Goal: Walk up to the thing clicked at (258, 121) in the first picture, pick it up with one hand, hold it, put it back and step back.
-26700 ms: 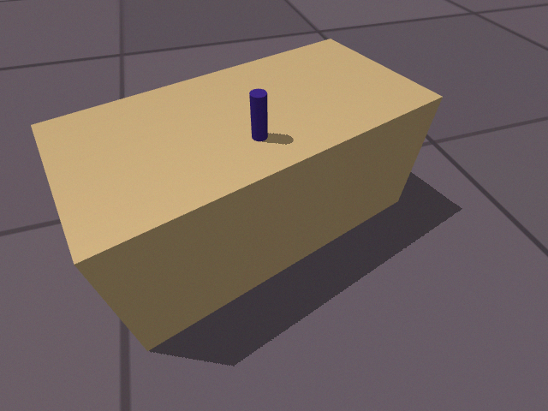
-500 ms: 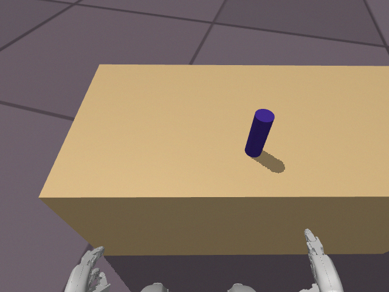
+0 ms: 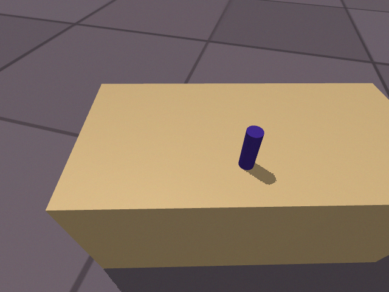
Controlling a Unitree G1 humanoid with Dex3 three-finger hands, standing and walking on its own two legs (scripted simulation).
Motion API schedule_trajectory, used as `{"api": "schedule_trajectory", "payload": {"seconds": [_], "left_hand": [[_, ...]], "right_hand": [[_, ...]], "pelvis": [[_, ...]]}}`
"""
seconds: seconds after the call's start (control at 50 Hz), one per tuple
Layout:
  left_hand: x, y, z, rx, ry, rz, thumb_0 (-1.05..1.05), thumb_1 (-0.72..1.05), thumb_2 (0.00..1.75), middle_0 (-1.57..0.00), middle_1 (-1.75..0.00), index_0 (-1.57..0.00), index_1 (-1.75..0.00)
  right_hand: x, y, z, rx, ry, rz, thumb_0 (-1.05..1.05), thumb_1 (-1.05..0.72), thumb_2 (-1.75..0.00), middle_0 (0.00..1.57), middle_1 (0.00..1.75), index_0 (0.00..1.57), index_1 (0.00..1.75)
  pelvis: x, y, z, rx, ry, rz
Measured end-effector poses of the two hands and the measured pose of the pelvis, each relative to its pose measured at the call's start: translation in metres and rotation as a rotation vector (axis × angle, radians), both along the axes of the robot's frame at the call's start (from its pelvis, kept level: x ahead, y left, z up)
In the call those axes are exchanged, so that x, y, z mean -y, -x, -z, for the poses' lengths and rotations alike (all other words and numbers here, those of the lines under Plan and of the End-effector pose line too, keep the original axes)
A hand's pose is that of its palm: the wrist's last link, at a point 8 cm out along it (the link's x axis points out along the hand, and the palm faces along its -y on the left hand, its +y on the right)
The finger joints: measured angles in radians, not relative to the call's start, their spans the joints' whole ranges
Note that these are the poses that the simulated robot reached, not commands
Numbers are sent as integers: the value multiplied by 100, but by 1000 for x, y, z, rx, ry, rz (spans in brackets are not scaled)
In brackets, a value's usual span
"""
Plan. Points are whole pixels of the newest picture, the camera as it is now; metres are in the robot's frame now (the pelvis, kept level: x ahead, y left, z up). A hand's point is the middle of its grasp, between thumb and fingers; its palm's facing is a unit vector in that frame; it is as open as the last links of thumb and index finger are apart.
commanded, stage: stand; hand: right
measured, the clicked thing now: (250, 149) +0.54 -0.17 -0.08
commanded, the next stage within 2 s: none
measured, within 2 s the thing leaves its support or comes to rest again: neither
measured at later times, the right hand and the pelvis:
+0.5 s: hand out of the picture +0.04 -0.25 -0.14, palm faces -0.01 +0.94 -0.34, open 7.6 cm; pelvis -0.01 +0.00 +0.02, yaw +0 degrees
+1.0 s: hand out of the picture +0.07 -0.25 -0.14, palm faces -0.01 +0.94 -0.34, open 7.4 cm; pelvis +0.00 +0.00 +0.02, yaw +0 degrees
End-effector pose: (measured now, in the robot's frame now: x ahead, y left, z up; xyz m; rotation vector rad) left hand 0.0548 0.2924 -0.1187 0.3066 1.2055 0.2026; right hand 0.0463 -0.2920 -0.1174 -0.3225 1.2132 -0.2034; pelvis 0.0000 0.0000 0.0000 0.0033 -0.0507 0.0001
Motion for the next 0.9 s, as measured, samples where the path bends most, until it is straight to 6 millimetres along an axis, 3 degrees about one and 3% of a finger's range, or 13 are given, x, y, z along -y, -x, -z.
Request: {"api": "schedule_trajectory", "payload": {"seconds": [0.22, 0.32, 0.4, 0.56, 0.9], "left_hand": [[3, 7, -6, -25, 22, -4, 0, 90, 90, -20, -30, -20, -30], [2, 10, -8, -36, 15, -9, 0, 90, 90, -20, -30, -20, -30], [0, 13, -10, -46, 10, -12, 0, 90, 90, -20, -30, -20, -30], [-2, 13, -11, -61, 6, -17, 0, 90, 90, -20, -30, -20, -30], [-1, -2, -13, -47, 12, -8, 0, 90, 90, -20, -30, -20, -30]], "right_hand": [[-3, 14, -9, -46, -14, 26, 0, -26, -71, 19, 28, 19, 27], [-1, 13, -10, -54, -14, 30, 0, -60, -82, 20, 29, 20, 29], [1, 11, -11, -56, -14, 31, 0, -76, -86, 20, 30, 20, 29], [3, 4, -12, -56, -13, 28, 0, -88, -89, 20, 30, 20, 30], [3, -11, -15, -47, -12, 23, 1, -91, -90, 20, 30, 20, 30]], "pelvis": [[0, 6, -13, 20, 3, -2], [0, 7, -15, 21, 3, -3], [1, 8, -16, 21, 4, -3], [0, 7, -18, 17, 4, -3], [-1, 0, -19, 10, 3, -3]]}}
